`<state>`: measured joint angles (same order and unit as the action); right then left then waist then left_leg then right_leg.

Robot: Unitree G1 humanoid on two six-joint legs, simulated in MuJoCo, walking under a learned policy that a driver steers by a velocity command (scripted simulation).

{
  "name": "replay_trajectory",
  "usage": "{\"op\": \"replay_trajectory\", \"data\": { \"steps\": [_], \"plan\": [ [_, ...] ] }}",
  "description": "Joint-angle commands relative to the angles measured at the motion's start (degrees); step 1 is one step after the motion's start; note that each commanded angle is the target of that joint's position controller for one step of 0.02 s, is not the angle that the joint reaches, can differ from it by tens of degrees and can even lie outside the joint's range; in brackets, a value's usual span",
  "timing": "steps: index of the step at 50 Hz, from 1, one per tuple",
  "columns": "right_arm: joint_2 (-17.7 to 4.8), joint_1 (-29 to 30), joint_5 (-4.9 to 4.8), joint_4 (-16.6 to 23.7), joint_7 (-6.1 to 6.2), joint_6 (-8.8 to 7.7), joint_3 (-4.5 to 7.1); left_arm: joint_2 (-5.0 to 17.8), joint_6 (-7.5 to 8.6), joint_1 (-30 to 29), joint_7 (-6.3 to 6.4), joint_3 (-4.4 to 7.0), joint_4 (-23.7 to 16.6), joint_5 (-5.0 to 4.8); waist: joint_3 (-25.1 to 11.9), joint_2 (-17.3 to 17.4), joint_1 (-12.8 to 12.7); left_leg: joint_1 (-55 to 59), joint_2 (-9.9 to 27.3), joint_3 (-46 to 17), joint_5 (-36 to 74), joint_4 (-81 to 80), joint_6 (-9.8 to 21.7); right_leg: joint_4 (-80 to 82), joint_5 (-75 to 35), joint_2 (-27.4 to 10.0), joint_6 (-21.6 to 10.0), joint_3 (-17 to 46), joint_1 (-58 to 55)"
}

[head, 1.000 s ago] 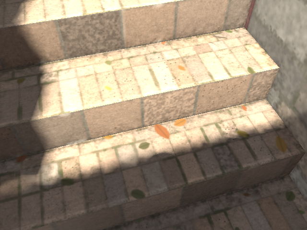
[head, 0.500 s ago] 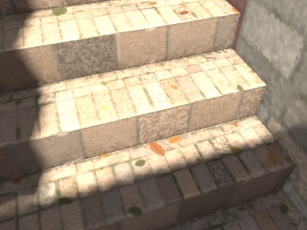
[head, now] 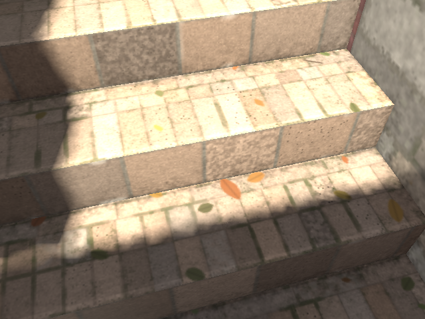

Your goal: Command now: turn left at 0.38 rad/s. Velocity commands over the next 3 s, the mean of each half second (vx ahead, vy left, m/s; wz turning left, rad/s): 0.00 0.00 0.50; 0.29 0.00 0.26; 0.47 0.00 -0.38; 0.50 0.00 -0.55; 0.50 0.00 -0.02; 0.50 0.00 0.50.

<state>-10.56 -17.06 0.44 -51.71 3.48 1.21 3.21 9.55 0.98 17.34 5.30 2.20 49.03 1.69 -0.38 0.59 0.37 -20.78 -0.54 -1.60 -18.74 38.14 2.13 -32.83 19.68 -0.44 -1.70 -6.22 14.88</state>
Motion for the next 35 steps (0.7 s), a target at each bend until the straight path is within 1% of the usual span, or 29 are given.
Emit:
{"op": "replay_trajectory", "data": {
  "steps": [1, 2, 3, 4, 5, 6, 7, 8, 9, 10, 11, 12, 13, 14, 15, 16, 17, 18, 19, 21, 24, 26, 28, 29, 30, 31, 33, 34, 35],
  "plan": [
    [-4.36, 3.21, 0.56, 6.07, 0.2, -0.23, 1.76, 9.63, -0.56, 2.21, 1.77, 2.96, -4.88, 0.37, -0.3, -13.08, -2.62, -11.97, -0.35, 2.19, -13.81, 31.33, 0.31, 12.9, -11.91, -24.57, -17.19, 22.62, 1.59],
    [-3.0, 2.23, 0.71, 5.62, 0.57, 0.04, 1.7, 9.3, -0.04, -1.44, 1.54, 2.71, -6.63, 1.28, 0.56, -8.49, -1.53, -13.78, 1.56, 0.48, -18.49, 44.15, -0.98, 12.59, -25.02, -26.14, -19.96, 21.86, 3.8],
    [-1.77, 3.7, 0.63, 7.06, 0.67, -0.03, 1.46, 10.34, 0.78, -3.91, 1.23, 2.82, -7.12, 1.93, 1.17, -4.13, 0.05, -17.0, 2.83, -1.52, -17.33, 50.59, -1.98, 12.12, -29.79, -26.11, -19.36, 20.02, 2.86],
    [-2.16, 4.24, 1.34, 8.5, 0.47, 0.25, 1.42, 10.99, 1.7, -4.95, 1.01, 2.82, -7.15, 2.5, 0.89, -1.8, 1.61, -17.66, 3.98, -2.78, -14.86, 48.13, -2.56, 10.54, -31.99, -23.87, -16.49, 16.25, 1.07],
    [-3.34, 4.29, 1.83, 9.64, -0.23, 0.49, 1.65, 9.82, 1.75, -5.99, 0.63, 2.17, -7.12, 2.3, -0.53, -2.13, 2.81, -15.91, 4.22, -0.74, -11.89, 38.8, -2.49, 7.99, -32.43, -19.69, -12.75, 10.64, -1.5],
    [-2.8, 3.99, 1.77, 10.67, -1.21, 0.75, 1.33, 9.99, 1.66, -6.71, 0.55, 2.06, -7.21, 1.83, -0.91, -4.19, 3.19, -12.12, 4.08, 1.51, -11.22, 27.61, -1.84, 5.04, -37.59, -17.33, -9.95, 6.19, -2.36],
    [-1.96, 2.65, 0.5, 10.76, -2.23, 1.01, 0.87, 10.3, 0.98, -7.27, 0.54, 2.07, -7.44, 1.43, -2.14, -6.83, 3.44, -5.43, 3.18, 3.19, -14.11, 13.62, -0.38, 3.16, -40.66, -14.59, -8.42, 1.92, -2.82],
    [-2.59, 1.16, -0.42, 10.66, -2.61, 1.17, 1.05, 11.25, 0.27, -6.21, 0.33, 2.6, -7.83, 1.21, -3.2, -9.89, 2.89, -0.64, 1.64, 5.32, -10.55, 5.91, 0.07, -0.8, -44.99, -14.34, -7.9, 0.87, -4.47],
    [-2.91, -1.94, -0.91, 10.08, -2.38, 0.92, 1.15, 11.21, -0.36, -6.13, -0.64, 2.9, -7.71, 0.26, -5.12, -9.41, 3.72, 4.81, -0.82, 8.81, -0.87, -2.85, 0.68, -7.64, -47.73, -14.22, -6.7, -1.11, -5.45],
    [-3.4, -3.18, -1.01, 9.62, -1.87, 0.26, 1.23, 10.57, -1.05, -4.87, -2.04, 2.89, -7.26, -1.12, -4.75, -4.93, 4.16, 8.92, -4.14, 9.94, 8.79, -13.63, 1.4, -17.05, -41.29, -12.32, -4.09, -4.1, -3.48],
    [-8.0, -3.4, 0.84, 10.24, -1.46, -0.35, 2.23, 7.72, -0.93, -6.6, -3.17, 2.14, -9.78, -1.4, -4.28, 4.13, 4.47, 20.66, 3.72, -5.8, 28.55, -12.52, 4.59, -30.42, -11.54, -10.24, 0.12, -1.63, 16.3],
    [-13.71, -4.1, 1.43, 12.52, -1.34, -0.82, 3.35, 3.55, -1.58, -6.22, -3.61, 0.91, -13.11, -1.34, -6.52, 16.6, 2.45, 20.91, 17.61, -25.84, 67.71, -11.29, 11.75, -43.33, 9.74, -2.75, 4.58, 2.1, 26.79],
    [-12.3, -1.68, 0.84, 14.61, -1.72, -1.14, 2.82, 2.8, -1.52, -2.86, -3.77, 0.88, -11.7, -1.6, -9.75, 9.11, 2.21, 15.54, 21.22, -30.15, 51.41, -15.63, 17.14, -51.55, 8.14, -3.54, 6.13, 7.69, 22.97],
    [-11.61, 4.52, 0.76, 16.51, -1.67, -0.75, 2.8, 4.38, -0.96, -5.32, -3.88, 1.32, -12.11, -1.3, -4.14, 6.76, 1.25, 6.94, 18.87, -28.4, 24.64, -19.12, 18.17, -52.61, 3.86, -3.93, 6.69, 7.87, 23.3],
    [-10.95, 9.15, 0.77, 17.76, -1.28, -0.59, 2.1, 6.12, -0.3, -10.76, -3.74, 1.56, -13.94, -0.52, 2.34, 5.1, 0.06, 3.49, 14.93, -24.75, 13.39, -18.81, 15.52, -50.39, 0.77, -4.25, 6.09, 7.79, 27.05],
    [-11.77, 8.12, -0.09, 16.64, -0.8, -0.73, 2.48, 6.96, -0.57, -11.71, -3.73, 1.61, -16.02, -0.02, 4.23, 5.66, -0.15, 3.77, 10.96, -22.13, 13.46, -16.66, 13.96, -49.26, -1.5, -3.02, 4.73, 5.66, 29.6],
    [-10.53, 7.53, -0.32, 16.62, -0.41, -0.82, 2.14, 6.86, -1.01, -10.97, -3.98, 1.54, -16.11, 0.08, 3.77, 5.17, -0.21, 5.24, 9.05, -19.56, 18.93, -14.81, 12.79, -48.3, -3.81, -2.26, 4.0, 4.88, 29.93],
    [-9.05, 8.81, 0.23, 18.35, -0.27, -1.13, 1.74, 5.46, -1.14, -10.6, -4.18, 1.38, -15.84, 0.53, 0.25, 4.34, 0.01, 5.97, 10.19, -18.96, 28.39, -13.1, 12.38, -52.89, -6.4, -1.48, 3.5, 5.45, 28.01],
    [-8.76, 8.41, 0.34, 18.38, -0.27, -1.42, 1.84, 4.62, -1.15, -10.57, -4.35, 1.1, -16.42, 0.94, -2.14, 3.17, -0.1, 8.12, 10.22, -18.65, 33.6, -11.49, 11.97, -54.13, -7.33, -1.19, 3.09, 5.77, 28.25],
    [-8.95, 6.57, 1.06, 18.06, 0.19, -1.02, 2.18, 3.4, -1.5, -10.86, -4.25, 0.44, -17.34, 0.86, -4.71, 2.44, 0.4, 11.71, 9.6, -17.81, 40.98, -9.27, 11.76, -55.77, -8.07, -0.63, 2.42, 5.18, 29.94],
    [-8.19, 4.41, 0.88, 18.52, 1.47, -0.33, 2.21, 3.36, -1.92, -13.05, -4.54, -0.24, -19.58, 1.49, -4.49, 4.04, 1.65, 13.66, 8.79, -20.45, 36.48, -9.47, 11.49, -49.65, -6.77, -0.23, 2.59, 5.37, 31.74],
    [-7.81, 3.32, 1.39, 19.08, 2.72, 0.94, 2.41, 1.72, -1.77, -14.85, -5.1, -1.3, -20.87, 0.83, -4.34, 4.47, 2.12, 12.55, 6.94, -20.45, 23.85, -11.42, 10.8, -37.22, -1.86, 1.01, 2.22, 3.97, 29.35],
    [-9.24, 2.37, 2.36, 18.43, 2.48, 0.13, 3.04, 1.09, -1.46, -15.18, -5.03, -1.77, -21.54, -0.04, -4.71, 6.19, 1.92, 9.82, 8.41, -24.47, 7.72, -16.12, 12.52, -30.34, 1.59, 1.59, 0.81, 5.05, 24.85],
    [-9.7, 3.0, 2.92, 18.46, 2.16, -0.53, 3.43, 1.87, -1.33, -13.97, -4.71, -1.35, -21.31, 0.23, -6.13, 9.15, 1.43, 9.34, 9.66, -27.58, 2.73, -17.72, 13.98, -32.34, 3.61, 1.41, -0.62, 6.34, 23.1],
    [-9.67, 3.68, 3.17, 18.57, 1.7, -1.36, 3.54, 2.48, -0.97, -12.21, -4.55, -1.32, -21.24, 0.14, -5.87, 8.8, 0.66, 9.57, 10.47, -28.61, 0.15, -18.65, 14.52, -30.33, 4.07, 0.14, -1.56, 7.96, 22.52],
    [-9.06, 4.19, 3.06, 18.69, 1.28, -1.85, 3.43, 2.98, -0.33, -11.02, -4.48, -1.21, -20.85, -0.22, -5.09, 8.08, 0.05, 8.56, 10.12, -28.34, -1.26, -19.56, 14.47, -25.63, 5.16, -0.68, -2.36, 8.45, 20.27],
    [-7.48, 6.36, 2.78, 19.28, 0.32, -2.21, 2.99, 3.86, 0.91, -7.37, -4.2, -0.78, -19.44, -1.56, -4.26, 7.11, -2.07, 4.75, 7.87, -24.39, 7.71, -18.45, 12.93, -9.88, 6.13, -0.65, -3.55, 5.53, 8.47],
    [-6.65, 4.92, 1.81, 18.3, -0.05, -2.0, 2.74, 2.83, 1.2, -4.12, -3.87, -0.67, -17.79, -2.02, -3.77, 4.86, -3.39, 3.57, 5.71, -21.9, 11.56, -15.81, 11.69, 2.08, 0.22, 0.78, -3.44, 1.43, 0.95],
    [-5.1, 3.88, 0.98, 17.82, -0.74, -1.79, 2.39, 2.91, 1.88, -1.55, -3.42, -0.09, -16.0, -1.66, -3.38, 2.1, -3.49, 3.1, 3.67, -19.48, 17.31, -9.78, 9.89, 11.13, -5.56, 1.09, -2.9, 1.12, -5.05]
  ]
}}
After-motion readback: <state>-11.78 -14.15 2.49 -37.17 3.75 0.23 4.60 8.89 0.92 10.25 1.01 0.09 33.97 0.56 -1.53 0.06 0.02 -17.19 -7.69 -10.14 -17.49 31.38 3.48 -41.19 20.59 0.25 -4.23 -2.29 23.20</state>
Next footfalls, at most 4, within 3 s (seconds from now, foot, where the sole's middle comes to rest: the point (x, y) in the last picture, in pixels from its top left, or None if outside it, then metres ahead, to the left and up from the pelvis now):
0.22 left None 0.01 0.14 -0.77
0.72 right None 0.09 -0.04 -0.77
1.12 left None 0.27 0.26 -0.60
1.66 right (174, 233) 0.60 0.13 -0.43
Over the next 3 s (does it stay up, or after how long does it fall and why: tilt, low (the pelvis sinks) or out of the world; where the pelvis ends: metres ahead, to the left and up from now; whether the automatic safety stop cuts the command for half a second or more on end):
stays up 1.18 0.12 0.69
